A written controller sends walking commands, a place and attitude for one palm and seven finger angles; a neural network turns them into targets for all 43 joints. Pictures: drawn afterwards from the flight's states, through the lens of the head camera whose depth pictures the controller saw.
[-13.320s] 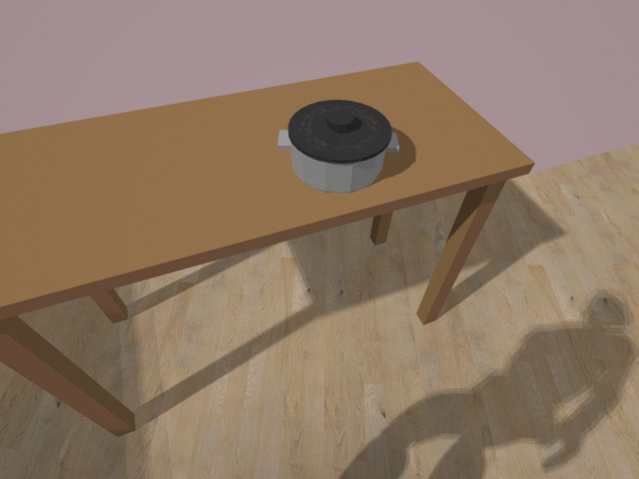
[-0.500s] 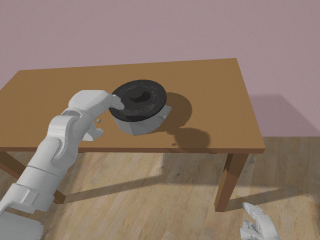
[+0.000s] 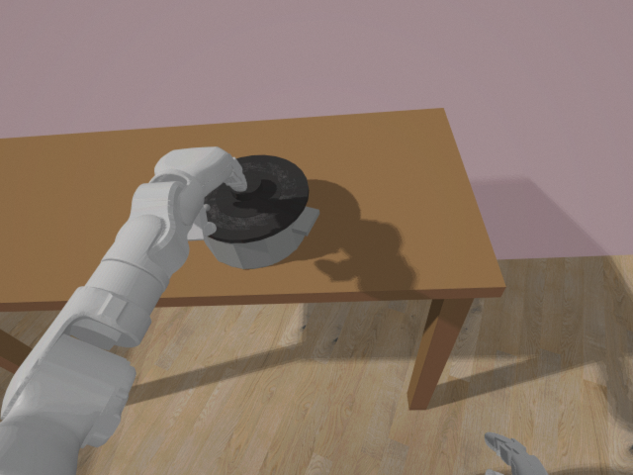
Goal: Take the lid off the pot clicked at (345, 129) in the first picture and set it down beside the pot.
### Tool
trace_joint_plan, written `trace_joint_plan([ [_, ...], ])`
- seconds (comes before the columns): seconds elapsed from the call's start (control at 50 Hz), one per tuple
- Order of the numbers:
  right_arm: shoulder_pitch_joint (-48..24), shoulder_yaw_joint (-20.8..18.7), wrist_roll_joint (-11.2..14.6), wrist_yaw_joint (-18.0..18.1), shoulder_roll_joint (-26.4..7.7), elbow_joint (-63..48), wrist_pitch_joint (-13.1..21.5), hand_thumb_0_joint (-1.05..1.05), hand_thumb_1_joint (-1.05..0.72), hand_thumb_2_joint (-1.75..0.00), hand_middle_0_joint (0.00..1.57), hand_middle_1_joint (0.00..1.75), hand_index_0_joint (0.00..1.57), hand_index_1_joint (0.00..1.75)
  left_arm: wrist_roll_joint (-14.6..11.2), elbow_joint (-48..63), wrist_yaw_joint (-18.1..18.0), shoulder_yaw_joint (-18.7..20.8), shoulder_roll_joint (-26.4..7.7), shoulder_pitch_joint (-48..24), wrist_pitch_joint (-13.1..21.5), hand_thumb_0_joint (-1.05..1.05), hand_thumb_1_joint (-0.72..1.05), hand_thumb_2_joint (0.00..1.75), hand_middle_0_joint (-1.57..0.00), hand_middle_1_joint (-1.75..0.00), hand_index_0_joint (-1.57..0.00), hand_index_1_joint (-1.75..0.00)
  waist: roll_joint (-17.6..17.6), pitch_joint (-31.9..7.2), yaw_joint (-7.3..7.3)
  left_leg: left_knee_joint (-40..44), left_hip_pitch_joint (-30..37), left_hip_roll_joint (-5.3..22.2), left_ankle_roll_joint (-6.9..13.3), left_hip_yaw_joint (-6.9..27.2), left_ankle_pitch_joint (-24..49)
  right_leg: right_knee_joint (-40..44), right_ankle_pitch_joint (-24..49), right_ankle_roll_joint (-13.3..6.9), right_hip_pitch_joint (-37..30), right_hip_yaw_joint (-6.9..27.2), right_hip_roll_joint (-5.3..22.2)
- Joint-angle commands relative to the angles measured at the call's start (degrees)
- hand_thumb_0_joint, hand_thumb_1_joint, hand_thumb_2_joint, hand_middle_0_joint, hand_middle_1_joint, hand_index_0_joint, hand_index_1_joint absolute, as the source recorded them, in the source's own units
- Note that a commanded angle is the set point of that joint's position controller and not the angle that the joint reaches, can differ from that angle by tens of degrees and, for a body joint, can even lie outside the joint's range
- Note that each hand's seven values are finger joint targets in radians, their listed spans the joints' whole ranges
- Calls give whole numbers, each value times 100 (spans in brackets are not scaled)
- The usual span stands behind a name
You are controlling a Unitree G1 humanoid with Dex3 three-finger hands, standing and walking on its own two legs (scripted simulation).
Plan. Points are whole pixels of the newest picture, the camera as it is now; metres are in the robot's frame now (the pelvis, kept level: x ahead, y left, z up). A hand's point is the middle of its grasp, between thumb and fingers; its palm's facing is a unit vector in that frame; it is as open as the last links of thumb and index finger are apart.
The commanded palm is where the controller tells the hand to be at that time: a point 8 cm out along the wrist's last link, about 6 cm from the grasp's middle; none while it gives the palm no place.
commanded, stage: move the open hand above the knob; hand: left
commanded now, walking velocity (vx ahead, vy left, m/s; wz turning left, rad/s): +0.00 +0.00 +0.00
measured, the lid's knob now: (246, 186) +0.54 +0.12 +0.06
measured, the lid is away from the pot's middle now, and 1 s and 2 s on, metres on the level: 0.00 0.00 0.00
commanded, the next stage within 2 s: lower the open fingers around the knob in 1.56 s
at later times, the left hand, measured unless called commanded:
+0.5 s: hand (229, 164) +0.51 +0.13 +0.13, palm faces -0.29 -0.03 -0.96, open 10.0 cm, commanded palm +0.50 +0.13 +0.19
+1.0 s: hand (231, 166) +0.50 +0.12 +0.13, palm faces -0.29 -0.02 -0.96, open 10.0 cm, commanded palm +0.50 +0.13 +0.19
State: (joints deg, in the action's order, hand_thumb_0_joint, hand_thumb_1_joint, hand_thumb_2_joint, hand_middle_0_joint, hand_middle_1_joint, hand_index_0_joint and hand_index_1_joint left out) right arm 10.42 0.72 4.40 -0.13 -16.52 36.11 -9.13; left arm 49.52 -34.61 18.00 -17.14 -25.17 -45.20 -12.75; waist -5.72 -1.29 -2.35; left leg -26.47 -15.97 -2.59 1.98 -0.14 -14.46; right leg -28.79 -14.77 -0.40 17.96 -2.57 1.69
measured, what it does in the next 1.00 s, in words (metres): stands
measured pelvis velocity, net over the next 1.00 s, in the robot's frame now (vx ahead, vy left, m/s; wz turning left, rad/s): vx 0.02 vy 0.02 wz -0.01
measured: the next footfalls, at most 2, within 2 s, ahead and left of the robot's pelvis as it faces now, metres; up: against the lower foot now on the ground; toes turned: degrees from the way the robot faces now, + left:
none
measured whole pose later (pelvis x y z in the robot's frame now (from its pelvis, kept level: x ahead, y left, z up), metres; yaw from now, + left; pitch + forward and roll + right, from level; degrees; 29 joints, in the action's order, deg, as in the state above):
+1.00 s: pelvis +0.02 +0.02 +0.00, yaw -1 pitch +10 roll +0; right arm 15.2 -0.2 3.2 0.2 -15.3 40.3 -6.7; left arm 51.2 -55.1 14.4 -17.2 -20.7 -62.2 -10.8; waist -4.4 -4.5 -4.8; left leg -26.5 -21.0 -3.1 3.2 -1.1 -15.1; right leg -27.5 -14.4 0.9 22.7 -1.5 2.1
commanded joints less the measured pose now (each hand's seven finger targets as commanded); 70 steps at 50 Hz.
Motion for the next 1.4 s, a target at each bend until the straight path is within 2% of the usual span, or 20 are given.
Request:
trace_joint_plan([
  [0.0,-165,-201,0,167,-558,-616,352,0,-90,-90,20,30,20,30,116,1014,-288,1005,-1766,-3979,234,0,-29,143,-84,-8,-84,-8,661,-2454,-155,146,839,-107,230,161,1645,215,2159,-124,-1121,143,-144],
  [0.06,-3,-201,8,156,-616,-497,301,0,-90,-90,20,30,20,30,54,151,-351,1051,-1590,-3372,250,0,-29,143,-84,-8,-84,-8,785,-2209,-103,170,616,-67,191,141,1824,205,2280,-139,-1052,83,-145],
  [0.1,6,-182,10,95,-590,-474,274,0,-90,-90,20,30,20,30,70,-527,-372,755,-1100,-2924,170,0,-29,143,-84,-8,-84,-8,875,-1916,-68,174,432,-52,157,86,1815,172,2214,-131,-864,23,-145],
  [0.16,28,-226,22,-1,-668,-478,196,0,-90,-90,20,30,20,30,128,-628,-356,462,-761,-3077,82,0,-29,143,-84,-8,-84,-8,902,-1857,-138,144,399,-16,146,66,1903,184,2228,-140,-699,9,-157],
  [0.28,323,-307,-60,112,-581,-404,417,0,-90,-90,20,30,20,30,141,615,-461,763,-1365,-5074,356,0,-29,143,-84,-8,-84,-8,432,-3138,-344,-40,1350,-3,224,268,2652,148,2660,-107,-845,131,-203],
  [0.34,571,-251,-23,172,-671,-46,312,0,-90,-90,20,30,20,30,174,-1317,-558,793,-1227,-4259,81,0,-29,143,-84,-8,-84,-8,1102,-2119,-371,130,482,-5,207,81,1867,229,2268,-102,-541,33,-234],
  [0.38,543,-194,-4,163,-732,-8,271,0,-90,-90,20,30,20,30,236,-1793,-633,701,-1174,-4255,-71,0,-29,143,-84,-8,-84,-8,1096,-1871,-370,215,121,-3,160,10,1569,208,2076,-109,-450,32,-210],
  [0.46,504,-295,-111,52,-653,-222,344,0,-90,-90,20,30,20,30,303,-900,-533,366,-660,-4721,73,0,-29,143,-84,-8,-84,-8,345,-2979,-349,-76,1026,33,174,162,2808,81,2564,-145,-462,83,-181],
  [0.5,579,-315,-144,51,-659,-212,334,0,-90,-90,20,30,20,30,321,-912,-454,647,-1024,-4713,139,0,-29,143,-84,-8,-84,-8,460,-3226,-348,-134,1189,61,185,199,3036,84,2685,-110,-566,114,-194],
  [0.56,666,-299,-114,112,-677,-195,308,0,-90,-90,20,30,20,30,253,-1086,-433,906,-1330,-4713,184,0,-29,143,-84,-8,-84,-8,845,-2913,-347,-61,769,42,249,133,2867,168,2859,-104,-765,112,-197],
  [0.64,722,-287,-69,141,-684,-108,323,0,-90,-90,20,30,20,30,303,-1450,-505,659,-1064,-4631,136,0,-29,143,-84,-8,-84,-8,941,-2385,-409,54,609,60,234,81,2356,233,2451,-102,-423,66,-232],
  [0.7,670,-314,-122,97,-624,-198,409,0,-90,-90,20,30,20,30,296,-718,-551,596,-960,-4995,297,0,-29,143,-84,-8,-84,-8,353,-2987,-357,-59,1232,92,186,225,3063,137,2531,-121,-350,80,-210],
  [0.8,661,-298,-90,53,-665,-100,292,0,-90,-90,20,30,20,30,291,-1285,-548,439,-739,-4610,127,0,-29,143,-84,-8,-84,-8,744,-2500,-398,3,857,118,170,156,2645,185,2302,-112,-198,13,-237],
  [0.84,611,-315,-78,46,-632,-147,345,0,-90,-90,20,30,20,30,234,-911,-550,269,-552,-4963,144,0,-29,143,-84,-8,-84,-8,658,-2647,-433,-12,1024,90,180,195,2573,186,2236,-116,-164,11,-240],
  [0.9,634,-325,-106,70,-620,-120,423,0,-90,-90,20,30,20,30,211,-630,-579,458,-782,-5216,256,0,-29,143,-84,-8,-84,-8,431,-2999,-434,-107,1395,111,153,293,2962,143,2319,-118,-138,46,-234],
  [1.02,649,-236,-58,130,-681,42,308,0,-90,-90,20,30,20,30,269,-1857,-656,403,-669,-4839,-69,0,-29,143,-84,-8,-84,-8,1004,-2132,-479,104,449,56,157,100,1817,186,1926,-143,-73,-6,-243],
  [1.1,602,-261,-83,124,-626,-42,393,0,-90,-90,20,30,20,30,304,-1324,-612,107,-378,-5457,39,0,-29,143,-84,-8,-84,-8,495,-2675,-555,-1,983,73,134,223,2125,131,1924,-148,57,23,-222],
  [1.18,683,-222,-98,214,-685,-41,370,0,-90,-90,20,30,20,30,334,-1662,-615,775,-1213,-5231,51,0,-29,143,-84,-8,-84,-8,875,-2827,-477,7,661,46,193,128,2040,142,2256,-132,-414,108,-213],
  [1.26,712,-242,-61,223,-661,-31,387,0,-90,-90,20,30,20,30,366,-1803,-602,389,-713,-5199,7,0,-29,143,-84,-8,-84,-8,970,-2544,-544,26,476,62,224,73,2058,193,2310,-122,-322,87,-216],
  [1.38,728,-242,-89,220,-695,-99,367,0,-90,-90,20,30,20,30,401,-1598,-525,801,-1302,-5011,84,0,-29,143,-84,-8,-84,-8,795,-2916,-419,-14,559,45,248,27,2294,172,2683,-105,-698,170,-183],
])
